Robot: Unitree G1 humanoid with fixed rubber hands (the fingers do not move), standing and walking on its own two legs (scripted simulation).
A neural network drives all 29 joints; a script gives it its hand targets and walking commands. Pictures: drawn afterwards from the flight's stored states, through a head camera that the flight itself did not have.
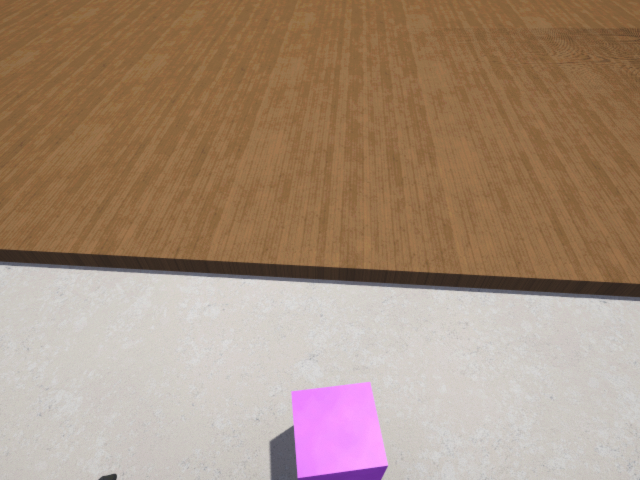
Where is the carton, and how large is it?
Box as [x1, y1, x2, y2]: [291, 382, 387, 479]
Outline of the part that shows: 369,382 291,391 298,479 381,478 387,466 387,462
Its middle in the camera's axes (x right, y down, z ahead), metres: +0.04 +0.53 +1.05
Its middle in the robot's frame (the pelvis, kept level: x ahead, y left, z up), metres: +0.37 -0.02 -0.66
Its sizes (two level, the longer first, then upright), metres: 0.210 0.200 0.250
